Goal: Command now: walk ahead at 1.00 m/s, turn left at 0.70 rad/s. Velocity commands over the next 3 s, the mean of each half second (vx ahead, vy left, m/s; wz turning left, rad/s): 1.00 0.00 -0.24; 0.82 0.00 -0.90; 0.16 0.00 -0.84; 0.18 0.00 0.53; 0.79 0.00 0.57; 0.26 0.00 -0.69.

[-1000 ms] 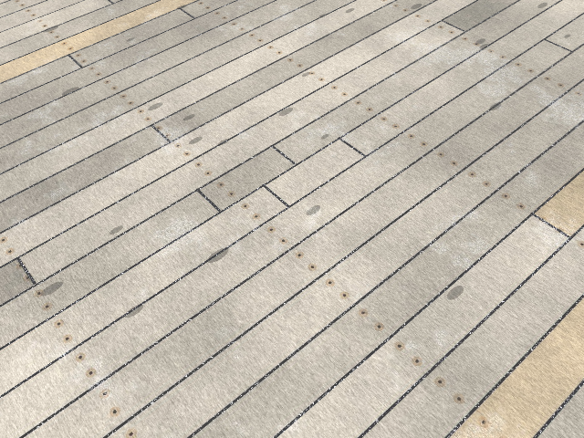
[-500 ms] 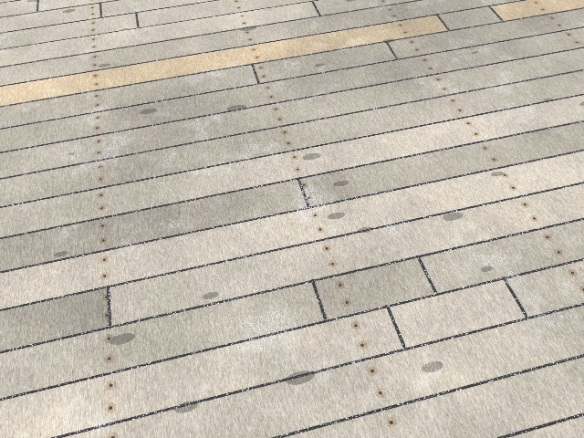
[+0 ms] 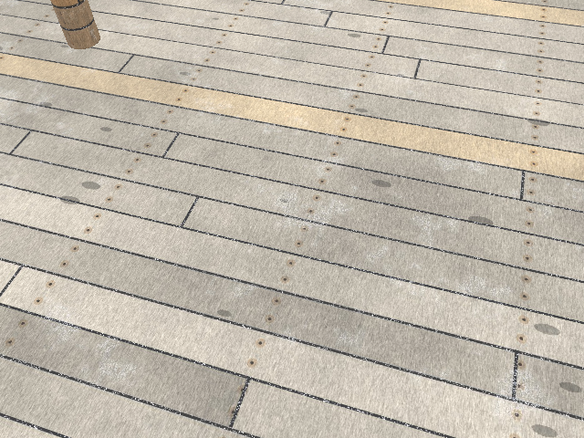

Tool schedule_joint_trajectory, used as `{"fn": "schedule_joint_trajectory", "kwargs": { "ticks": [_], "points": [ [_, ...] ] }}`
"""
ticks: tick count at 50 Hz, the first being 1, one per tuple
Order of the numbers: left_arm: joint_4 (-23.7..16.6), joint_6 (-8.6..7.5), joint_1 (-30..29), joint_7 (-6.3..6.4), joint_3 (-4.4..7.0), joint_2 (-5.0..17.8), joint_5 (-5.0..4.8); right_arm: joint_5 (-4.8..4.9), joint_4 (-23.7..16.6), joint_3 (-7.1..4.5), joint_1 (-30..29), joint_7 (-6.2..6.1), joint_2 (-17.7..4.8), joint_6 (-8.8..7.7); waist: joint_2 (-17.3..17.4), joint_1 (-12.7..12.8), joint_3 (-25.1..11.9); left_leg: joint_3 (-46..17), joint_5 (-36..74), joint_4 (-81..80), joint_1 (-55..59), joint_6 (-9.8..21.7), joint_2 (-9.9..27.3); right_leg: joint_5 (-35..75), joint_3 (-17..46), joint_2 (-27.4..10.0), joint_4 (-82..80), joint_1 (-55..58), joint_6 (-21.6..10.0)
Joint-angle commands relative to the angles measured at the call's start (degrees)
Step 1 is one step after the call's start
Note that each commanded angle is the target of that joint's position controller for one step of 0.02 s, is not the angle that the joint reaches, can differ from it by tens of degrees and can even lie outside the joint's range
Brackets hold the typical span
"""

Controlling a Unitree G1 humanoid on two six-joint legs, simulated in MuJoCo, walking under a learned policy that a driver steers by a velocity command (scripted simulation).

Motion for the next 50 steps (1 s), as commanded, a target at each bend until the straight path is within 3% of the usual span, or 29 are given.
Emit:
{"fn": "schedule_joint_trajectory", "kwargs": {
  "ticks": [1, 4, 6, 9, 11, 13, 14, 15, 16, 17, 18, 20, 23, 26, 30, 32, 33, 34, 35, 36, 37, 38, 39, 40, 41, 43, 45, 47, 50],
  "points": [
    [-4.2, 1.58, 2.2, -0.41, 1.85, 7.6, 0.46, 0.22, -5.4, -1.44, -4.6, -0.37, -6.4, -3.9, -3.8, 3.4, 2.0, -21.3, 7.5, -20.7, -6.7, 9.1, 16.3, 3.7, -4.0, -2.3, -12.8, -3.7, 0.9],
    [-5.8, 0.65, -6.4, -1.85, 0.46, 4.7, -1.48, 1.0, -3.1, -1.16, -1.7, 0.58, -5.0, -5.76, -2.3, -0.7, 3.3, -12.4, 15.2, -24.1, -10.5, 4.1, 12.6, 27.9, -6.8, -1.6, -32.2, 6.8, -2.2],
    [-5.4, 0.52, -8.5, -2.23, 0.75, 5.6, -2.82, 1.42, -1.9, -1.23, 1.8, 1.2, -6.1, -6.73, 0.1, -3.5, 2.9, -11.8, 21.7, -26.6, -3.1, 2.6, 16.1, 36.9, -8.0, -0.6, -38.0, 7.9, -5.1],
    [-5.3, 0.39, -12.0, -2.19, 1.87, 8.1, -2.17, 0.29, 0.7, -1.38, 5.7, 0.43, -8.5, -6.42, -1.1, -5.1, 1.9, -7.2, 43.8, -22.8, 16.0, -0.6, 18.6, 29.6, -11.9, 4.5, -44.1, 3.2, -9.0],
    [-3.2, 0.15, -4.0, -1.88, 3.04, 10.3, -2.41, -1.24, 1.3, -1.72, 5.8, -0.67, -11.2, -5.62, 3.3, -0.7, -3.8, -4.4, 69.2, -9.0, 22.4, -2.8, 21.7, 19.2, -12.8, 9.4, -42.7, 9.3, -11.2],
    [3.8, 0.83, 19.6, -0.61, 5.53, 14.8, -2.5, -3.11, 0.3, -1.43, 0.2, -1.7, -10.4, -4.25, 3.2, 12.1, -13.4, -0.2, 66.0, 21.7, 11.2, -5.0, 20.4, 12.5, -9.4, 9.2, -41.4, 34.0, -14.0],
    [5.2, 1.42, 25.3, -0.18, 8.15, 22.7, -1.31, -0.46, -3.1, 0.11, 3.2, -1.0, -4.5, -4.9, -13.4, 10.4, -19.9, 2.5, 32.0, 52.9, -13.5, -9.6, 11.4, -1.9, 17.9, -4.6, -42.0, 52.8, -24.0],
    [5.8, 1.82, 22.2, -1.33, 7.7, 19.8, -2.24, -0.92, -4.5, 1.02, 1.6, -0.21, -3.4, -6.35, -17.3, 7.6, -22.9, -2.4, -8.5, 59.5, -26.8, -10.0, 5.1, -4.3, 44.0, -9.7, -56.3, 56.7, -26.5],
    [4.8, 1.67, 16.0, -1.56, 7.41, 17.6, -2.42, -0.91, -6.4, 1.54, -4.3, -0.38, -4.2, -6.92, -10.1, 6.7, -14.7, -6.4, -4.2, 59.6, -33.2, -9.6, 10.4, -6.2, 39.7, -9.5, -57.8, 51.3, -26.0],
    [5.9, 1.51, 17.4, -1.83, 6.79, 14.5, -3.34, -1.99, -7.5, 1.83, -10.1, -0.05, -5.4, -7.55, -1.0, 7.5, -9.0, -5.7, -1.2, 53.0, -29.7, -9.3, 13.4, 5.7, 31.5, -7.0, -57.8, 41.1, -23.2],
    [6.4, 1.73, 15.0, -1.39, 6.23, 12.9, -3.32, -2.26, -8.6, 2.44, -9.5, 0.33, -3.3, -7.31, 1.1, 3.2, -6.7, -6.1, -1.5, 48.6, -28.7, -9.3, 15.4, -0.5, 28.3, -5.1, -59.8, 34.6, -22.0],
    [6.6, 1.25, 12.1, -0.83, 5.46, 11.5, -2.92, -3.83, -10.2, 3.11, -9.7, 0.91, -3.0, -5.33, -0.3, -0.9, -1.8, -5.8, -4.2, 42.5, -25.8, -10.9, 17.4, -1.2, 25.5, -1.6, -63.2, 21.9, -21.7],
    [5.8, 0.03, 10.3, -1.02, 6.12, 13.6, -3.26, -2.97, -14.3, 4.3, -16.0, 1.32, -2.2, -3.79, -1.3, -2.0, 3.9, -2.2, 0.1, 25.8, -21.2, -13.5, 19.4, 4.2, 18.8, 2.2, -68.6, 7.9, -21.8],
    [4.8, -0.54, 9.3, -1.38, 7.22, 15.0, -3.99, -0.98, -15.9, 5.21, -22.1, 2.32, -0.7, -3.95, -3.1, 0.2, 3.5, 0.3, 16.9, 8.9, -7.4, -14.6, 17.6, 11.5, 14.1, 5.9, -70.7, 1.5, -18.1],
    [5.9, -0.24, 13.8, -1.32, 8.01, 15.9, -4.53, -0.89, -15.8, 4.24, -23.4, 1.36, -2.9, -4.43, -4.0, 3.0, 0.3, -0.1, 18.1, 0.1, -6.3, -13.6, 15.4, 28.6, 16.3, 4.0, -63.3, 17.8, -14.8],
    [6.0, 0.2, 14.0, -0.78, 8.5, 17.9, -3.74, -0.87, -13.3, 2.58, -15.8, 0.23, -5.8, -5.02, -2.6, -0.6, -6.2, 0.4, 8.2, -2.1, 3.1, -12.6, 12.6, 40.7, 15.6, 4.7, -50.0, 23.0, -12.4],
    [5.7, 0.05, 12.1, -0.95, 8.48, 18.3, -3.56, -1.24, -11.1, 1.44, -5.8, -0.56, -7.8, -5.36, -1.0, -6.3, -12.2, -0.2, 5.5, -1.1, 15.2, -11.6, 14.3, 41.8, 13.5, 7.3, -36.2, 19.5, -11.0],
    [4.2, -0.66, 10.7, -1.01, 7.05, 13.6, -3.39, -2.39, -9.7, -0.31, 7.4, -1.95, -12.1, -5.55, 3.7, -11.7, -20.8, -11.6, -13.8, -1.3, 29.3, -9.6, 26.2, 29.1, 9.6, 9.8, -17.0, 10.9, -10.5],
    [0.3, -0.89, 15.0, -1.08, 4.93, 5.7, -6.04, -3.7, -10.1, -1.35, 6.5, -2.04, -16.6, -5.16, 22.5, -6.4, -28.7, -44.8, -33.2, -14.0, 40.6, -4.5, 42.0, -5.5, 3.4, 16.1, 0.0, -6.1, -9.1],
    [1.1, 0.16, 14.1, -0.59, 4.44, 8.7, -4.78, -3.17, -10.1, -1.93, 1.5, -1.88, -14.4, -4.42, 18.3, -4.8, -23.6, -49.9, -39.3, -17.1, 35.5, -2.1, 41.9, -0.8, 1.0, 10.2, 7.0, -14.4, -10.0],
    [1.8, 0.9, 7.9, -0.72, 4.92, 11.3, -3.35, -2.74, -10.8, -0.56, -2.1, -1.7, -7.8, -4.33, 8.2, -6.0, -15.0, -38.4, -32.2, -15.3, 28.7, -3.2, 38.4, 3.8, -0.4, 7.2, 6.1, -16.5, -10.0],
    [1.5, 1.33, 4.2, -1.42, 5.01, 11.2, -2.76, -2.51, -9.5, 0.21, -2.7, -1.36, -4.6, -4.39, 2.4, -5.7, -8.8, -27.6, -18.0, -15.0, 21.6, -4.3, 35.6, 6.4, -0.8, 5.1, 2.8, -15.2, -9.6],
    [0.6, 1.87, 0.0, -2.06, 5.08, 10.5, -1.87, -2.66, -7.8, 0.64, -1.1, -1.42, -3.6, -4.61, 1.3, -5.6, -4.8, -19.0, -0.3, -14.6, 17.7, -5.5, 32.8, 6.2, -1.0, 3.9, 0.4, -14.2, -8.9],
    [-0.2, 2.89, 0.8, -2.57, 4.91, 9.2, -1.57, -2.32, -6.3, 0.79, -0.5, -1.53, -3.2, -5.06, 4.6, -3.6, -3.5, -14.2, 15.0, -13.5, 15.4, -5.5, 32.6, 4.7, -1.8, 3.6, -0.2, -13.6, -7.7],
    [-0.4, 3.83, 1.0, -2.66, 4.71, 8.1, -1.55, -1.31, -5.1, 1.05, 0.3, -1.15, -1.9, -5.51, 4.3, -2.3, -2.7, -9.1, 29.1, -12.4, 13.9, -6.2, 31.7, 3.3, -2.3, 3.0, -1.1, -12.9, -7.1],
    [-3.2, 4.59, -2.3, -2.92, 4.14, 6.8, -1.71, 0.04, -3.7, 1.0, -0.3, -0.46, -1.4, -6.16, 6.1, -0.7, -1.9, -2.0, 43.6, -12.4, 13.6, -7.0, 31.0, 4.9, -4.0, 3.6, -5.8, -14.6, -6.4],
    [-5.3, 4.55, -5.4, -3.8, 3.41, 6.0, -1.81, 0.56, -4.0, 0.84, -5.8, -0.84, -1.9, -6.03, 7.1, 1.5, -0.3, 6.4, 41.8, -15.4, 8.0, -8.6, 27.3, 13.2, -6.9, 4.9, -18.8, -9.1, -6.0],
    [-4.8, 4.32, -4.8, -5.2, 3.1, 6.1, -1.9, 1.04, -4.2, 0.3, -8.8, -0.99, -3.5, -6.22, 5.3, 2.9, -0.6, 13.4, 38.4, -14.6, 1.5, -10.5, 24.2, 26.2, -11.5, 7.7, -34.3, 5.2, -6.4],
    [-2.2, 4.49, 3.2, -5.04, 4.09, 8.5, -1.17, 1.89, -4.1, -1.21, -6.8, -1.39, -8.2, -5.83, 3.8, 6.4, -5.9, 13.8, 54.4, 0.4, 2.9, -10.8, 26.0, 25.9, -14.4, 12.9, -37.2, 19.3, -9.8]
  ]
}}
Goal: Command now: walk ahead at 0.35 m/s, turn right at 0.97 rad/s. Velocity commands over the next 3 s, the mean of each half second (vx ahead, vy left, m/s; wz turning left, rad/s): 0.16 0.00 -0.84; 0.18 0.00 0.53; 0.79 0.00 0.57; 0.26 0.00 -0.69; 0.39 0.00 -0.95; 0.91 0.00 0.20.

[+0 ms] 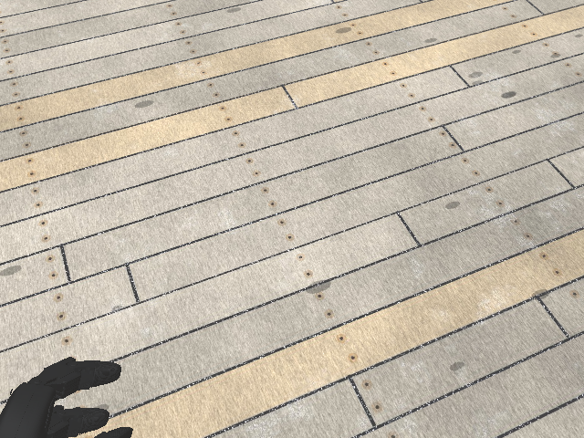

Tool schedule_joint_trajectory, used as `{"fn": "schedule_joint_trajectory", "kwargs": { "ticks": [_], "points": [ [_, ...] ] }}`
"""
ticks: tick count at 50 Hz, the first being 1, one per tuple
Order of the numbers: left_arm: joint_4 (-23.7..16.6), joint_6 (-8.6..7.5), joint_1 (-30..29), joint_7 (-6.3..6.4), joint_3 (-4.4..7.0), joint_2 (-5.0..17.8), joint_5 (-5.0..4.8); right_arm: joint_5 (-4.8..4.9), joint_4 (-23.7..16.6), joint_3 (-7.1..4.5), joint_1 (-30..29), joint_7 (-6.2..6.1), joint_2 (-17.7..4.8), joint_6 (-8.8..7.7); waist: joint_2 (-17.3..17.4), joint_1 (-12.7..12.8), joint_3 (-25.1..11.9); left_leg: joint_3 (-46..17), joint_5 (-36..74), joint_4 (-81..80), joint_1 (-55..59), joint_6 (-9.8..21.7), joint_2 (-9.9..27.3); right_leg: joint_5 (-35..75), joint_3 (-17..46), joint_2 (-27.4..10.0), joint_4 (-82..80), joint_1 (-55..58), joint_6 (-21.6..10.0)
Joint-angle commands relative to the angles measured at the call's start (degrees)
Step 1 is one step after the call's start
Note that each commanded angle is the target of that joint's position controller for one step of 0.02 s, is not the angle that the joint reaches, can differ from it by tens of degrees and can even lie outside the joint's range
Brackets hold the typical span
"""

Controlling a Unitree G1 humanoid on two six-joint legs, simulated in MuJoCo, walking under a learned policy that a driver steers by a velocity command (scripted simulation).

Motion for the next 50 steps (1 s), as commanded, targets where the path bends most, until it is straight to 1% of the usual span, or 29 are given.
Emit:
{"fn": "schedule_joint_trajectory", "kwargs": {
  "ticks": [1, 2, 3, 4, 5, 6, 7, 9, 10, 12, 15, 18, 23, 24, 25, 26, 27, 28, 31, 33, 39, 40, 42, 44, 45, 46, 47, 48, 50],
  "points": [
    [3.4, 0.33, 21.8, 0.26, 1.23, 2.5, 0.98, 1.37, -7.8, -1.93, -11.5, -0.16, -9.1, -0.96, 6.8, 14.0, -10.6, -1.9, 63.6, 18.4, -14.8, 3.0, 10.7, 3.5, -1.2, 5.1, -3.1, 33.5, -4.4],
    [5.7, 0.04, 28.9, 1.48, 2.49, 4.8, 1.15, 1.43, -8.4, -1.93, -12.1, 0.18, -8.4, -0.32, 4.1, 17.0, -13.7, -2.3, 50.0, 33.3, -19.2, 1.7, 9.1, 6.0, 1.6, 5.0, -6.5, 42.1, -6.5],
    [5.9, -0.03, 24.9, 3.16, 3.6, 8.6, 0.24, 0.33, -7.9, -1.05, -7.5, 0.8, -3.6, 0.61, -6.5, 12.7, -9.7, -0.5, -4.2, 51.6, -29.8, -0.1, -0.3, 28.7, 10.3, -1.6, -10.8, 46.2, -8.7],
    [2.1, 0.24, 23.3, 3.15, 4.66, 14.8, -0.24, -1.0, -10.0, -0.8, 1.9, 0.02, -3.1, 2.22, -6.9, 7.4, -17.2, -7.2, -16.6, 70.8, -38.5, -2.7, -4.1, 73.7, 32.3, -16.6, -3.0, 55.8, -17.1],
    [0.1, 0.54, 23.2, 3.4, 5.75, 15.5, -1.71, -1.52, -11.6, -0.62, 1.8, -0.75, -5.2, 2.98, -3.7, 10.0, -29.9, -17.3, -10.4, 75.0, -43.7, -3.3, -3.6, 65.7, 42.3, -21.3, -8.4, 63.4, -24.4],
    [-1.5, 1.43, 18.3, 4.79, 5.32, 12.9, -1.92, -1.72, -12.0, 0.1, -0.7, -0.99, -6.1, 3.11, -0.4, 8.7, -27.3, -20.0, -5.9, 70.9, -45.4, -2.6, -2.0, 38.1, 45.7, -20.2, -14.9, 56.9, -24.4],
    [-1.1, 1.75, 15.4, 5.35, 4.22, 8.7, -2.02, -2.56, -12.3, -0.19, -5.6, -0.94, -7.3, 3.3, 4.5, 7.6, -19.3, -20.6, -3.9, 63.2, -44.2, -2.2, -0.1, 22.3, 42.4, -15.5, -18.7, 46.6, -21.5],
    [1.2, 1.68, 13.2, 5.17, 2.84, 5.2, -2.35, -3.25, -12.1, -0.26, -7.8, -0.95, -6.5, 4.83, 7.3, 3.3, -9.2, -19.6, -2.5, 50.8, -37.3, -1.9, 1.1, 20.2, 33.5, -9.1, -21.8, 31.7, -14.9],
    [1.6, 1.4, 13.9, 4.83, 2.89, 5.7, -2.0, -3.12, -12.3, -0.1, -7.3, -1.02, -6.0, 6.05, 5.0, 2.9, -8.7, -18.7, -3.7, 46.7, -32.8, -2.2, 0.5, 27.4, 32.7, -8.6, -20.6, 26.3, -14.9],
    [2.6, 0.94, 14.6, 4.27, 3.41, 6.6, -1.34, -2.68, -12.7, 0.56, -9.1, -1.31, -3.7, 6.66, 6.0, 3.2, -10.3, -18.9, -1.6, 40.3, -29.5, -2.5, -0.1, 34.3, 30.3, -5.8, -18.0, 23.7, -13.7],
    [2.7, 1.48, 14.2, 4.38, 4.16, 7.8, -0.85, -1.73, -14.1, 1.06, -12.9, -1.08, -2.2, 6.71, 3.5, 3.8, -13.7, -19.7, 4.9, 33.1, -27.5, -1.6, -2.1, 22.9, 32.6, -3.6, -17.9, 22.8, -10.3],
    [2.2, 2.7, 13.5, 4.08, 4.65, 7.9, -0.98, -1.36, -15.5, 1.16, -18.3, -0.92, -2.1, 7.29, -0.2, 5.3, -10.8, -20.6, 7.4, 26.7, -26.9, -0.8, -4.4, 0.2, 37.1, -1.3, -20.4, 20.8, -7.4],
    [3.2, 2.97, 14.5, 4.04, 2.92, 3.8, -0.88, -0.85, -13.1, 1.02, -14.5, -1.13, -1.8, 6.04, -5.4, 5.4, -9.7, -17.3, 10.0, 11.2, -15.9, 1.8, -4.2, 3.6, 35.4, -2.5, -16.8, 21.2, -4.5],
    [3.7, 2.93, 14.9, 4.52, 2.21, 2.5, -1.39, -1.3, -12.6, 1.09, -13.5, -1.09, -1.3, 5.61, -4.4, 4.5, -9.2, -17.5, 13.2, 3.7, -11.5, 3.0, -3.3, -0.6, 35.1, -1.9, -15.4, 19.7, -2.7],
    [4.6, 2.71, 17.7, 4.99, 1.01, -0.4, -1.34, -2.09, -13.2, 1.52, -15.9, -1.25, -1.3, 5.24, 1.5, 5.9, -8.6, -24.1, 13.2, -4.2, -9.5, 4.4, 1.9, -12.1, 32.2, 0.4, -12.3, 18.7, 0.2],
    [4.7, 2.64, 22.5, 5.13, 0.1, -3.0, -1.79, -2.96, -15.0, 1.72, -20.5, -1.16, -4.5, 5.15, 13.2, 9.7, -9.0, -39.1, 21.5, -8.1, -9.2, 9.0, 14.2, -26.4, 23.4, 7.9, -5.5, 16.8, 3.3],
    [5.6, 3.07, 19.2, 5.52, 1.12, 1.8, -0.98, -3.08, -13.4, 1.67, -17.9, -0.61, -3.6, 5.51, 11.7, 6.4, -7.6, -44.3, 20.5, -10.6, -17.9, 14.3, 16.1, -27.9, 18.4, 7.5, -3.4, 21.6, 3.8],
    [5.2, 3.12, 17.0, 5.47, 1.42, 2.9, -0.62, -2.11, -12.6, 1.61, -18.5, 0.09, -3.5, 5.63, 9.8, 7.6, -4.8, -43.0, 16.4, -10.6, -19.7, 13.8, 12.3, -24.1, 16.1, 5.0, -3.1, 22.9, 4.2],
    [4.4, 2.82, 13.4, 5.0, 1.72, 4.3, -0.51, -0.86, -11.4, -1.71, -14.7, 0.98, -9.9, 6.62, 11.8, 5.5, -3.4, -41.2, 19.8, -6.7, -14.3, 10.9, 5.9, -24.0, 11.1, 6.1, 5.0, 15.8, 5.5],
    [4.1, 2.85, 12.7, 5.25, 1.23, 3.3, -0.82, -0.3, -11.1, -2.62, -12.4, 1.53, -9.7, 6.92, 9.9, 5.3, -4.8, -42.3, 23.9, -5.5, -10.5, 11.0, 5.0, -25.6, 11.3, 5.7, 9.2, 12.1, 6.4],
    [2.6, 2.28, 7.5, 6.54, 0.25, 2.1, -1.78, -0.26, -9.9, -4.47, -8.4, 1.81, -8.7, 7.44, 11.9, 2.7, -9.0, -46.5, 22.0, -5.1, -3.8, 11.3, 2.4, -26.0, 12.2, 5.5, 4.9, 10.9, 6.3],
    [2.6, 1.86, 8.1, 6.33, 0.12, 2.4, -1.38, -0.22, -9.5, -4.85, -7.2, 1.82, -8.9, 7.65, 11.3, 2.6, -11.6, -47.8, 7.7, -6.9, -4.5, 11.7, 1.7, -27.1, 12.2, 5.5, 2.7, 13.7, 5.9],
    [3.1, 1.09, 11.2, 5.91, -0.04, 2.4, -1.12, -0.84, -10.3, -5.33, -10.7, 2.42, -9.4, 8.28, 14.2, 5.1, -10.4, -49.1, -12.5, -11.7, -15.3, 10.5, -0.4, -29.9, 10.6, 7.0, -4.7, 24.8, 4.1],
    [7.0, 0.45, 23.5, 7.11, 0.48, 3.6, -1.15, -1.28, -13.7, -5.15, -22.0, 2.63, -7.4, 8.6, 14.7, 13.5, -4.4, -40.9, -8.6, -12.0, -35.5, 1.3, -8.9, -19.8, 5.7, 7.5, -26.2, 47.6, 1.5],
    [8.5, -0.1, 25.9, 8.38, 1.85, 8.4, -1.07, -0.56, -13.3, -4.88, -20.2, 1.79, -4.6, 8.24, 3.0, 13.4, -4.3, -32.1, -10.5, 2.8, -46.2, -3.2, -14.8, -20.2, 10.3, -0.3, -31.4, 58.1, 1.1],
    [4.5, -0.57, 16.1, 8.39, 2.06, 11.9, -0.92, 0.23, -13.8, -3.26, -12.9, 1.06, 0.8, 7.66, -12.8, 7.6, -8.5, -25.6, -8.8, 25.7, -50.4, 0.2, -14.2, -37.1, 36.0, -23.3, -32.0, 54.5, -2.2],
    [2.8, -0.53, 9.1, 8.33, 2.12, 11.2, 0.23, -0.86, -14.6, -3.99, -17.1, 1.59, -5.8, 7.02, -5.0, 6.2, -4.1, -23.9, 3.1, 31.3, -53.2, 0.2, -6.7, -42.7, 40.3, -26.3, -34.2, 41.2, -5.9],
    [2.8, -1.16, 7.7, 7.9, 0.97, 7.2, 0.32, -1.02, -14.7, -4.63, -18.6, 2.78, -7.8, 6.74, -1.4, 4.7, -2.6, -24.0, 8.3, 35.8, -50.3, 0.8, -4.9, -40.2, 35.2, -22.4, -33.3, 37.3, -5.4],
    [3.2, -2.76, 8.1, 7.15, 0.12, 5.4, -0.12, -1.98, -13.1, -4.26, -14.2, 4.82, -6.5, 6.99, -2.5, 3.1, -3.1, -21.4, 12.4, 43.6, -49.5, 0.8, -5.0, -33.7, 24.4, -16.1, -33.0, 36.5, -2.7]
  ]
}}
Over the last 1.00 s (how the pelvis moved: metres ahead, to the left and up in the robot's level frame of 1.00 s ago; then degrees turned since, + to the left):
0.92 -0.18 0.01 -37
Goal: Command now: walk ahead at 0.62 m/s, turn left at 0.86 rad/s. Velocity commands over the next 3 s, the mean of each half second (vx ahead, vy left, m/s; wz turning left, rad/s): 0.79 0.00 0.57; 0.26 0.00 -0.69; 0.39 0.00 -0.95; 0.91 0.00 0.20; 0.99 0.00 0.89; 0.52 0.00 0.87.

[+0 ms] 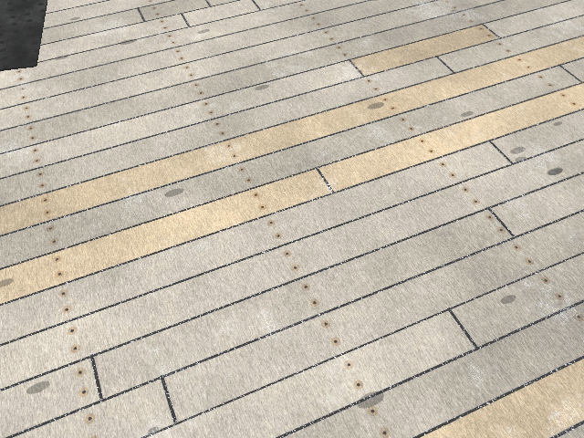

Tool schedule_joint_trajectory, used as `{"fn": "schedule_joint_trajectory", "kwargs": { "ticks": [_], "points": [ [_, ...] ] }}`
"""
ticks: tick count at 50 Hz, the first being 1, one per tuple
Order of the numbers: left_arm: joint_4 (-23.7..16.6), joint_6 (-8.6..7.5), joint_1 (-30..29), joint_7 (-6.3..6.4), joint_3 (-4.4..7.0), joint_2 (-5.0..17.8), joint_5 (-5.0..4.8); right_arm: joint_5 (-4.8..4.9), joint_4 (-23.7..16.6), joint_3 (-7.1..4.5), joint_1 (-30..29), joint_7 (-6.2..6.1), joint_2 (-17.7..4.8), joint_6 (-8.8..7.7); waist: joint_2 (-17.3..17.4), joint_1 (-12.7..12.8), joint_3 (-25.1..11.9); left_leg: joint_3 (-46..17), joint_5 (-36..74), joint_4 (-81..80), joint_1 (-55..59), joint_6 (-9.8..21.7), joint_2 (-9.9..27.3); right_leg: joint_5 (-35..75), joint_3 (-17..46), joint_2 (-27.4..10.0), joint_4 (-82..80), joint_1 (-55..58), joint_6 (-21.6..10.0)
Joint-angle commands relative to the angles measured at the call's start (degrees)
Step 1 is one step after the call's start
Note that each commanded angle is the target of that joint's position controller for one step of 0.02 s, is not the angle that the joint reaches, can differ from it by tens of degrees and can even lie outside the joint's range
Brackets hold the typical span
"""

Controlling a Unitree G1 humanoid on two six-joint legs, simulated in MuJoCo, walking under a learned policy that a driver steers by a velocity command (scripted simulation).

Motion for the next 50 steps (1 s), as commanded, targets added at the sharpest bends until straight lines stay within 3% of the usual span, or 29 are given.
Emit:
{"fn": "schedule_joint_trajectory", "kwargs": {
  "ticks": [1, 7, 12, 14, 15, 17, 18, 19, 20, 21, 22, 23, 24, 25, 27, 29, 33, 35, 38, 39, 40, 41, 42, 43, 44, 45, 46, 47, 50],
  "points": [
    [-5.1, -3.04, -5.2, -0.39, 1.23, 6.9, 0.07, -0.97, -4.9, -0.95, -2.1, 2.35, -6.2, -0.98, -6.3, -1.3, 2.5, 1.7, 4.1, 15.4, -16.4, -0.1, 6.5, -19.5, 13.5, -16.8, -14.0, 4.1, -4.0],
    [-0.4, -4.9, 8.3, -2.09, 1.89, 7.1, 0.39, -1.09, -8.0, 0.46, -12.1, 3.71, -5.0, -1.06, -5.6, 4.6, 7.8, 4.1, 7.7, 14.6, -25.8, 0.4, 10.3, -11.6, 3.4, -17.3, -15.3, 10.7, -3.4],
    [2.5, -5.6, 11.9, -2.03, 1.61, 5.4, 0.67, -1.01, -10.8, 2.04, -20.7, 5.07, -3.1, -1.98, -5.3, 6.5, 12.0, 10.5, 7.9, 4.6, -25.4, 3.3, 12.2, -2.1, -6.3, -17.8, -17.4, 13.0, -2.3],
    [4.5, -5.81, 14.5, -1.88, 1.25, 4.5, 1.05, -1.0, -12.4, 3.35, -23.7, 5.22, -1.1, -2.51, -4.9, 6.6, 13.1, 12.6, 5.1, -1.5, -21.8, 5.8, 11.9, 9.7, -9.1, -18.6, -17.3, 13.6, -2.6],
    [5.5, -5.85, 14.5, -1.85, 0.99, 4.4, 1.11, -1.07, -12.4, 4.01, -23.2, 4.92, 0.0, -2.87, -4.8, 5.3, 12.6, 13.8, 3.3, -6.4, -15.7, 7.8, 10.3, 21.3, -10.9, -19.0, -16.9, 12.4, -2.9],
    [7.6, -5.42, 14.2, -1.58, 1.1, 7.4, 0.57, -1.34, -10.4, 3.79, -17.0, 3.32, -0.9, -3.11, -7.7, 0.2, 7.1, 18.3, -2.6, -10.4, 1.7, 11.2, 3.1, 64.3, -13.7, -20.0, -8.2, 11.7, -4.1],
    [8.5, -4.77, 13.6, -1.41, 1.54, 10.2, 0.33, -1.58, -7.9, 2.62, -7.4, 2.27, -3.5, -3.25, -9.5, -5.6, 1.1, 18.1, -7.1, -10.8, 13.7, 12.4, 0.2, 78.0, -13.7, -21.4, 4.1, 10.4, -4.6],
    [8.4, -4.39, 11.2, -1.39, 1.74, 12.0, -0.81, -1.71, -3.8, 1.23, 7.0, 1.18, -5.8, -3.81, -8.7, -13.7, -6.2, 14.3, -2.1, -17.8, 33.1, 13.7, 0.3, 75.3, -13.8, -20.3, 20.1, 2.6, -4.4],
    [6.6, -4.75, 12.2, -2.47, 0.31, 6.9, -2.21, -3.05, -1.3, -0.72, 13.5, -0.01, -11.9, -4.29, -1.8, -14.8, -14.2, -0.4, -12.9, -21.6, 55.5, 14.6, 12.3, 44.5, -12.3, -14.6, 41.5, -17.2, -3.3],
    [3.3, -5.43, 14.9, -3.72, -1.06, 0.1, -3.99, -3.01, -2.0, -1.38, 14.4, -0.74, -16.0, -5.02, 10.5, -10.4, -26.8, -33.8, -18.2, -29.3, 65.8, 18.5, 35.2, -13.9, -3.1, -3.8, 64.7, -31.4, -1.5],
    [2.2, -5.69, 3.2, -2.9, 1.12, 6.4, -3.73, -2.61, -1.7, -0.91, 14.9, -1.4, -13.7, -5.51, -2.8, -14.3, -22.8, -29.5, 2.3, -33.3, 56.3, 13.8, 32.4, -8.1, 6.9, -3.7, 67.7, -32.0, -2.6],
    [1.1, -5.63, 2.2, -2.49, 1.01, 4.1, -4.44, -2.84, 1.3, -0.13, 11.8, -1.91, -11.9, -6.42, -1.0, -9.1, -10.9, -17.1, 24.5, -31.1, 45.8, 12.8, 31.0, -3.7, 5.1, -5.4, 65.4, -32.8, -2.1],
    [3.2, -5.17, 6.0, -2.46, 0.5, 1.8, -3.53, -2.69, 1.9, 0.98, 7.9, -1.62, -7.8, -7.07, -2.9, -4.7, -5.0, -8.5, 35.8, -31.0, 38.1, 10.8, 28.3, -2.9, 3.8, -8.2, 58.3, -30.6, -1.8],
    [5.5, -3.77, 10.0, -2.59, 0.56, 0.2, -2.43, -1.68, 1.8, 1.97, 4.4, -1.53, -4.5, -7.64, 0.3, -1.4, -2.1, -1.4, 40.0, -32.6, 30.9, 8.6, 25.5, -2.6, 3.3, -9.2, 54.3, -26.0, -1.2],
    [8.2, -1.0, 14.4, -2.93, 0.9, -1.4, -1.26, -0.45, 1.6, 3.41, 1.2, -1.55, -0.3, -8.25, 4.2, 1.9, -0.2, 6.6, 46.2, -35.5, 23.2, 8.0, 23.8, -2.6, 0.9, -8.5, 52.1, -20.4, 0.1],
    [7.2, 0.05, 12.0, -3.68, 1.27, -3.0, -1.21, 0.39, 1.8, 3.36, -0.6, -1.79, -0.8, -9.14, 5.8, 3.4, 1.5, 12.5, 49.5, -38.3, 21.8, 7.1, 22.1, 1.4, -1.8, -7.0, 48.8, -23.0, 0.6],
    [3.4, -0.58, 3.2, -5.38, 0.41, -4.6, -0.85, 1.27, 1.8, 3.66, -3.9, -3.39, 0.9, -8.98, 7.2, 3.4, 3.8, 23.3, 46.8, -39.0, 20.7, 5.8, 15.4, 16.2, -8.3, -4.3, 27.9, -21.4, -0.3],
    [2.7, -0.79, 2.1, -6.34, 0.12, -4.8, -0.28, 1.58, 2.3, 3.14, -2.0, -4.32, -0.9, -8.93, 6.0, 2.5, 1.8, 24.4, 49.5, -34.6, 23.3, 5.7, 16.7, 22.2, -11.3, -2.3, 19.3, -16.7, -0.9],
    [3.6, 0.22, 10.5, -5.93, 1.65, -1.1, 0.36, 2.17, 1.7, 1.77, -2.5, -5.19, -4.3, -8.21, 6.5, 6.4, -4.0, 22.8, 60.4, -20.4, 25.9, 3.6, 20.5, 17.3, -11.9, 1.4, 18.3, -6.1, -4.0],
    [4.4, 0.47, 15.6, -5.17, 2.7, 1.2, 0.59, 2.34, 1.1, 1.56, -4.1, -5.01, -4.6, -7.55, 5.9, 9.1, -6.2, 21.7, 58.4, -11.0, 24.5, 3.2, 21.3, 14.5, -10.0, 1.8, 17.7, -0.9, -5.8],
    [5.6, 0.27, 22.2, -4.07, 4.13, 4.1, 0.65, 2.88, 0.4, 1.45, -7.4, -4.42, -4.3, -6.82, 2.9, 13.5, -7.8, 21.3, 45.9, 5.5, 21.3, 1.9, 18.9, 16.9, -7.2, 1.5, 11.6, 5.7, -8.6],
    [5.6, 0.09, 16.9, -2.89, 4.93, 7.0, -0.87, 2.23, -0.2, 2.24, -5.4, -3.15, -0.2, -6.25, -10.2, 8.9, -0.9, 22.3, -8.8, 21.8, 9.3, -0.1, 7.3, 47.6, 3.7, -4.2, 7.0, 7.3, -11.2],
    [3.0, 0.04, 12.7, -3.35, 5.64, 12.3, -1.49, 0.89, -2.1, 3.0, 4.9, -3.23, 2.1, -4.85, -13.5, 0.8, -5.8, 11.9, -23.4, 38.3, -1.4, -2.9, 0.5, 79.2, 29.9, -16.6, 8.8, 12.4, -22.0],
    [-0.6, 0.43, 8.7, -3.46, 6.7, 13.7, -2.34, -0.48, -2.2, 3.69, 9.2, -3.68, 0.5, -4.44, -10.4, 0.5, -16.4, 1.7, -19.7, 38.8, -3.4, -2.4, 3.3, 52.1, 41.1, -22.0, -0.1, 15.2, -27.0],
    [-2.2, 1.27, 4.5, -2.82, 5.84, 8.9, -2.21, -1.16, -1.7, 3.29, 5.6, -3.93, -2.7, -4.24, -1.5, 0.1, -10.5, 0.9, -16.7, 35.3, -4.5, -1.7, 5.5, 27.1, 40.6, -20.0, -3.6, 8.4, -25.2],
    [-2.0, 1.67, 2.6, -2.6, 4.57, 5.1, -2.02, -1.72, -2.4, 2.78, -0.3, -4.11, -4.0, -4.12, 4.5, -0.4, -4.1, 0.7, -14.1, 28.1, -5.1, -1.3, 7.4, 15.6, 36.1, -16.4, -5.6, 1.8, -21.4],
    [-1.8, 1.65, 1.5, -2.69, 4.13, 3.8, -2.16, -2.01, -2.8, 2.69, -2.3, -4.3, -3.8, -3.66, 5.8, -1.2, -2.0, 0.9, -11.6, 21.9, -3.4, -1.2, 8.4, 13.0, 31.5, -13.0, -6.5, -1.5, -17.6],
    [-1.7, 1.41, 1.8, -2.57, 4.24, 4.1, -1.99, -1.82, -3.1, 2.86, -2.8, -4.49, -3.7, -2.62, 3.0, -1.0, -1.7, 1.5, -10.2, 17.7, 0.1, -1.6, 8.7, 18.0, 28.4, -11.4, -5.9, -5.1, -16.0],
    [-1.6, 1.11, 1.7, -2.95, 4.98, 6.5, -1.49, -1.0, -3.0, 3.69, -3.0, -4.72, -1.1, -1.15, 2.7, -1.0, -5.5, 1.8, -6.8, 9.7, 3.9, -2.7, 8.3, 25.3, 23.1, -6.7, -2.6, -5.5, -11.2]
  ]
}}
Over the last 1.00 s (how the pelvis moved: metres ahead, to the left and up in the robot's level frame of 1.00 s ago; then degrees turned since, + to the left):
0.22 0.08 0.02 -5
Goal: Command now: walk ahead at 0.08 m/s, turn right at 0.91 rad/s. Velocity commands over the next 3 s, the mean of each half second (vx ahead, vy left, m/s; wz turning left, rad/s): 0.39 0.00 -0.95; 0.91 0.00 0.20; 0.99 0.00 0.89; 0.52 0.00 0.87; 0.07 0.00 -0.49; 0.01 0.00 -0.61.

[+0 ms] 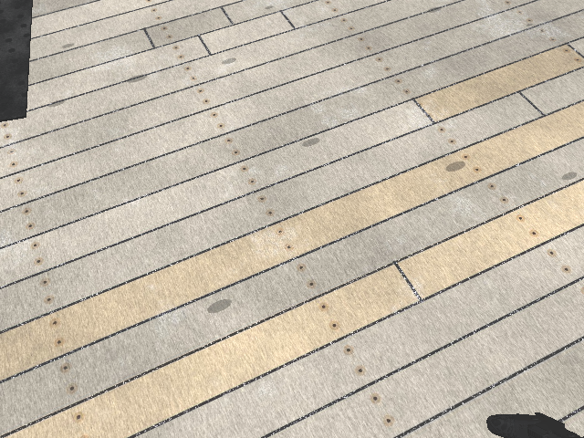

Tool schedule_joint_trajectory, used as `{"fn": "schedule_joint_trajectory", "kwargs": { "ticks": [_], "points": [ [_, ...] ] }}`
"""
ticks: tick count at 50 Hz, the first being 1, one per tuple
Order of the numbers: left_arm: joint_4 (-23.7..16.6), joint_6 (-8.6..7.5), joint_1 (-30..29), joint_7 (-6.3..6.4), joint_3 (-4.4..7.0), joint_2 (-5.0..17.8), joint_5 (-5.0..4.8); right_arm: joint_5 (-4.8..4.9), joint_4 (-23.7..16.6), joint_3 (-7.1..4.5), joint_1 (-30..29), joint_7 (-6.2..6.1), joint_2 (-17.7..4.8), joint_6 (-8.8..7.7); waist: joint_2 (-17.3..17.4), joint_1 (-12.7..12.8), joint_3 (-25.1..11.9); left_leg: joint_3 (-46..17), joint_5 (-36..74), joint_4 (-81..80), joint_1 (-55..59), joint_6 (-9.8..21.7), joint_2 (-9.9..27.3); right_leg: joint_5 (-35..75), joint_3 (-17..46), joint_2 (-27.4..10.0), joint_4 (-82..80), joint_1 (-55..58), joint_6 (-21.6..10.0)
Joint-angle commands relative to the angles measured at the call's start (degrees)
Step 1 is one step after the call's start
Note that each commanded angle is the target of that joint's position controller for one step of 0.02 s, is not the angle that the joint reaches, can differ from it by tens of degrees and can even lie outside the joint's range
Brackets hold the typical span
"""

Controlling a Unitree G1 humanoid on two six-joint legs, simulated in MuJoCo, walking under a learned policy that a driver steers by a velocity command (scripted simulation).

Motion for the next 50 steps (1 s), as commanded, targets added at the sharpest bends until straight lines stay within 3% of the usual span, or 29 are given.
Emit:
{"fn": "schedule_joint_trajectory", "kwargs": {
  "ticks": [1, 6, 10, 12, 14, 16, 17, 18, 19, 20, 21, 24, 27, 30, 32, 33, 34, 35, 36, 37, 38, 39, 40, 41, 42, 43, 44, 46, 50],
  "points": [
    [-4.1, -0.64, 0.9, 0.15, 2.47, 9.1, 0.26, 0.46, -1.3, -2.08, 7.0, -0.39, -7.1, 1.34, 1.7, -3.4, -13.3, -0.1, 3.6, -7.4, 1.4, -0.9, 0.0, 12.4, 23.0, -15.5, -8.5, 8.8, -2.9],
    [-5.0, 1.1, 1.2, 0.31, 3.35, 10.4, 0.1, 0.68, -2.7, -2.56, 1.4, -0.45, -8.6, 1.92, -4.7, -0.5, -10.8, -2.1, 7.5, -15.2, -3.3, -1.2, -1.2, -13.7, 29.9, -13.3, -11.8, 11.2, 1.1],
    [-5.7, 1.04, 0.6, -0.58, 3.57, 11.3, 0.91, 0.13, -1.9, -2.72, 1.2, 0.16, -10.1, 0.22, -8.2, -0.2, -11.7, -2.5, 5.3, -20.9, -0.9, -0.5, -2.6, -34.6, 36.2, -12.7, -14.2, 11.3, -1.6],
    [-6.3, 0.61, -1.1, -1.24, 3.48, 11.3, 1.44, 0.53, -1.6, -2.75, 0.7, 0.51, -10.4, -1.02, -9.0, -0.6, -10.1, -2.3, 3.8, -25.8, 2.7, 0.0, -3.4, -36.4, 37.8, -12.7, -13.3, 8.4, -2.1],
    [-7.6, 0.26, -5.2, -1.75, 3.2, 10.8, 1.69, 1.56, -1.0, -2.74, 2.4, 0.51, -10.5, -2.07, -8.2, -2.5, -8.9, -2.0, 3.7, -32.5, 11.6, 0.7, -4.2, -32.6, 37.0, -11.6, -11.1, 1.3, -0.6],
    [-10.2, 0.22, -13.1, -2.14, 2.64, 9.6, 1.91, 2.84, 1.8, -3.44, 13.2, -0.41, -11.6, -2.66, -6.8, -9.8, -7.9, 1.3, 8.9, -47.8, 33.1, 2.2, -4.4, -30.7, 31.5, -6.2, -8.6, -14.2, 5.8],
    [-9.6, -0.34, -10.8, -1.65, 1.96, 6.6, 1.15, 2.85, 2.5, -4.53, 15.7, -1.43, -15.2, -2.98, 2.3, -10.4, -8.5, -1.7, 6.3, -52.5, 41.8, 2.5, 1.5, -34.1, 23.9, -0.9, 4.4, -22.1, 9.1],
    [-10.1, -1.21, -6.1, -0.88, 0.18, 1.1, 0.72, 1.68, 0.4, -4.15, 14.6, -1.63, -17.1, -3.4, 11.3, -7.6, -11.2, -18.2, -9.7, -54.5, 42.0, 4.2, 18.5, -31.7, 13.6, 1.1, 24.4, -24.0, 8.2],
    [-13.2, -1.64, -10.5, -1.3, 0.18, 4.8, 0.57, -0.25, -1.0, -5.5, 9.0, -1.67, -21.8, -3.18, 12.3, -5.7, -9.3, -36.2, -23.7, -61.9, 33.3, 10.3, 25.5, -21.2, 9.9, -3.3, 30.3, -31.8, 8.7],
    [-14.1, -1.63, -13.6, -1.85, 0.71, 8.7, 1.51, -0.32, -1.1, -5.09, 6.6, -1.02, -18.3, -3.37, 5.9, -4.7, -6.2, -32.1, -21.7, -60.9, 28.3, 11.3, 24.4, -14.3, 9.3, -9.4, 34.7, -31.1, 8.8],
    [-13.2, -1.42, -12.3, -2.97, 0.98, 9.4, 2.15, 0.35, -1.1, -4.33, 6.5, -0.49, -16.1, -3.67, 3.6, -4.2, -6.6, -23.9, -16.9, -59.6, 27.4, 9.7, 19.5, -10.7, 8.8, -9.3, 37.4, -29.9, 9.0],
    [-12.0, -0.31, -8.1, -5.2, 0.22, 7.8, 2.46, 0.46, 0.0, -3.74, 11.5, 0.43, -15.1, -4.73, 4.2, -4.4, -6.1, -9.6, -7.1, -60.0, 24.5, 7.6, 13.3, -5.4, 5.3, -10.9, 45.1, -28.3, 9.4],
    [-12.6, -0.74, -10.7, -4.72, -1.04, 5.7, 2.43, 0.03, 2.4, -3.71, 18.7, 1.95, -13.7, -6.22, 3.4, -6.7, -3.6, -6.8, -5.6, -61.3, 24.5, 8.4, 12.5, -2.1, 7.1, -10.7, 43.7, -30.4, 8.8],
    [-13.6, -1.62, -16.2, -4.44, -1.25, 6.2, 2.62, 0.58, 5.0, -3.92, 24.2, 2.45, -13.7, -6.87, 4.0, -8.7, -0.3, -5.6, -2.8, -63.5, 28.0, 11.2, 12.7, -2.6, 7.8, -9.6, 35.6, -33.0, 8.8],
    [-14.3, -2.05, -19.9, -4.88, -1.84, 6.1, 2.93, 1.32, 6.3, -3.63, 25.3, 2.69, -12.5, -6.61, 4.9, -8.9, 0.1, -3.3, 2.4, -64.9, 29.0, 11.9, 11.4, -2.5, 1.0, -11.9, 26.5, -29.8, 9.0],
    [-15.2, -2.49, -22.6, -5.31, -2.61, 4.9, 2.82, 1.35, 6.7, -3.46, 25.7, 2.75, -12.2, -6.45, 7.0, -9.4, 0.4, -3.5, 6.1, -65.2, 27.6, 12.5, 11.5, -2.3, -3.3, -14.3, 20.9, -26.1, 9.2],
    [-16.2, -3.03, -26.2, -5.55, -3.34, 3.7, 2.53, 1.14, 7.5, -3.41, 27.7, 2.64, -11.7, -6.31, 7.0, -11.2, 0.8, -3.6, 12.3, -65.3, 26.8, 12.9, 11.9, -3.5, -5.2, -14.7, 17.0, -22.1, 9.1],
    [-16.6, -3.4, -27.1, -5.61, -3.85, 2.6, 2.18, 0.92, 8.4, -3.67, 28.0, 2.44, -12.6, -6.21, 8.0, -11.1, 0.6, -3.1, 18.9, -64.8, 26.4, 13.1, 12.5, -5.4, -5.5, -14.1, 13.8, -17.9, 8.9],
    [-15.8, -3.57, -25.6, -5.38, -4.02, 2.3, 1.92, 1.08, 8.8, -3.89, 27.5, 2.36, -13.6, -6.05, 7.6, -10.3, -1.1, -1.7, 25.1, -63.1, 26.9, 13.1, 11.9, -7.8, -6.4, -12.5, 11.4, -13.2, 8.4],
    [-15.8, -4.1, -23.4, -4.81, -3.96, 2.9, 1.73, 0.94, 9.7, -4.41, 27.7, 2.29, -15.8, -5.84, 10.2, -8.5, -1.6, -1.9, 35.9, -59.3, 25.9, 13.3, 13.3, -13.5, -7.0, -10.8, 8.3, -7.3, 7.3],
    [-14.1, -4.58, -17.4, -3.71, -3.13, 4.8, 1.76, 1.16, 10.8, -4.49, 27.7, 2.32, -16.3, -5.84, 9.8, -4.9, -4.7, -0.5, 53.3, -51.6, 25.9, 12.9, 13.1, -15.6, -7.3, -8.4, 6.3, 1.7, 6.1],
    [-10.0, -5.2, -4.6, -2.37, -2.03, 6.7, 2.01, 1.93, 11.0, -4.49, 25.8, 2.39, -16.5, -6.03, 7.8, 2.2, -11.6, 2.4, 59.5, -37.9, 21.5, 11.9, 11.0, -10.9, -6.2, -7.7, 3.2, 18.0, 4.9],
    [-6.9, -5.73, 7.4, -0.73, -0.42, 10.8, 3.12, 2.51, 9.2, -4.22, 23.0, 2.71, -15.4, -6.73, 5.5, 8.5, -19.4, 4.0, 44.3, -21.2, 7.4, 11.0, 7.4, -15.9, 1.6, -16.1, 3.0, 37.0, 3.7],
    [-6.4, -6.16, 13.6, 0.33, 1.24, 17.2, 4.74, 3.81, 5.1, -1.98, 25.1, 3.34, -4.8, -7.41, -12.4, 7.0, -31.2, 5.1, -1.5, 0.4, -13.2, 9.7, 0.1, -42.2, 31.2, -37.8, -2.4, 54.9, 0.3],
    [-6.8, -5.83, 13.3, 0.5, 0.84, 15.5, 3.89, 3.56, 4.8, -3.42, 20.7, 3.07, -10.0, -6.82, -6.9, 8.2, -30.2, -0.6, 0.2, 7.9, -14.6, 11.3, -0.1, -47.2, 41.9, -39.4, -11.0, 44.5, 0.3],
    [-5.5, -5.75, 7.5, 0.59, -0.25, 11.6, 3.77, 3.37, 3.9, -4.03, 16.7, 3.2, -10.4, -6.15, -5.1, 4.4, -18.4, 0.1, 5.9, 8.7, -17.8, 11.5, 2.8, -39.2, 31.4, -35.9, -10.5, 36.5, 1.6],
    [-5.0, -6.05, 5.7, 0.14, -1.29, 7.1, 3.37, 2.8, 4.8, -3.66, 15.7, 3.68, -8.8, -5.83, -3.0, 2.7, -11.1, 0.1, 9.3, 5.2, -15.4, 11.0, 5.4, -23.7, 20.9, -32.6, -10.7, 28.0, 3.5],
    [-4.5, -6.15, 1.5, 0.88, -1.84, 4.7, 2.14, 1.3, 5.9, -3.54, 19.1, 4.68, -6.8, -3.89, -9.1, -2.1, -8.1, 2.0, 10.1, 4.6, -13.4, 8.6, 6.6, -21.3, 13.2, -29.5, -15.4, 20.5, 3.5],
    [-1.1, -8.19, 2.0, 0.29, -2.62, 0.9, 0.9, 0.65, 3.4, -3.28, 11.8, 6.06, -4.5, -1.16, -5.7, -4.4, -1.2, 3.8, 15.8, 4.0, -18.9, 7.4, 7.1, -7.7, -1.9, -26.3, -20.5, 16.7, 5.1]
  ]
}}
Over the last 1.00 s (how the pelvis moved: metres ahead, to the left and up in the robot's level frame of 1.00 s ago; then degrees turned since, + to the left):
0.52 0.22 -0.02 -5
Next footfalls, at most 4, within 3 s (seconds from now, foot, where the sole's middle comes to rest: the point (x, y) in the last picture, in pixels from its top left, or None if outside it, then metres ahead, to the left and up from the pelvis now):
0.34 left None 0.18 0.17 -0.76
0.80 right None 0.30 -0.22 -0.76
1.24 left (406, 287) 0.78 -0.19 -0.76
1.66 right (444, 156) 1.22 -0.33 -0.76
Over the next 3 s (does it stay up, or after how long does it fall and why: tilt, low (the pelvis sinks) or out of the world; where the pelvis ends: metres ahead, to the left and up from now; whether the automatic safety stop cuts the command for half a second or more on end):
stays up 1.23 -0.18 0.02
